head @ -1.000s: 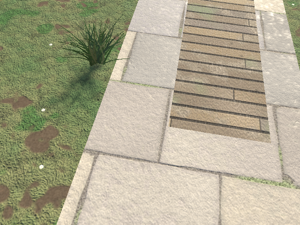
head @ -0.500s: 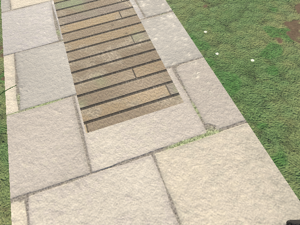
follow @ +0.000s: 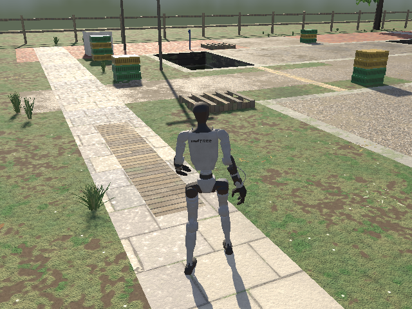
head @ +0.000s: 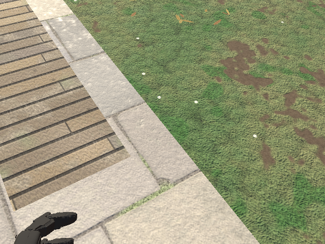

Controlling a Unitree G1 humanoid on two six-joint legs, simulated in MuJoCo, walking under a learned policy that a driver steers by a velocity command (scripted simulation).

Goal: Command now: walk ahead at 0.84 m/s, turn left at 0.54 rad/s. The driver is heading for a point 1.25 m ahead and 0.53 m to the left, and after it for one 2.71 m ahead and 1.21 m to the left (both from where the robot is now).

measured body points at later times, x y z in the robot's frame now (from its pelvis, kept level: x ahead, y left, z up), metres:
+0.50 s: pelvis +0.34 +0.05 -0.06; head +0.37 +0.08 +0.39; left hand +0.18 +0.30 -0.19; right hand +0.68 -0.05 -0.10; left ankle +0.48 +0.18 -0.74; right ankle +0.12 -0.18 -0.73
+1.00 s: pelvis +0.75 +0.28 -0.04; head +0.76 +0.31 +0.41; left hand +0.72 +0.62 -0.09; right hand +0.99 +0.10 -0.15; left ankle +0.51 +0.18 -0.69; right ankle +0.93 +0.29 -0.75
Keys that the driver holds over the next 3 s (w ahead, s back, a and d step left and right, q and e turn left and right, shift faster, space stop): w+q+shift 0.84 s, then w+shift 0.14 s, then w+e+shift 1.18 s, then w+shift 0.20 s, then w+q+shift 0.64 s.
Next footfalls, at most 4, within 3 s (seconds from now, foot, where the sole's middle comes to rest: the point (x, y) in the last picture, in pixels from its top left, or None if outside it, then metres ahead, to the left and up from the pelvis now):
0.08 right None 0.15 -0.17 -0.78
0.52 left None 0.51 0.19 -0.78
0.96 right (60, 155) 0.95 0.33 -0.78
1.38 left None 0.96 0.76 -0.78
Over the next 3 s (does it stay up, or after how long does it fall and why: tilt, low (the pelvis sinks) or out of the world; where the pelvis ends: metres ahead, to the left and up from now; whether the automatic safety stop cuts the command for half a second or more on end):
stays up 2.22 0.86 -0.02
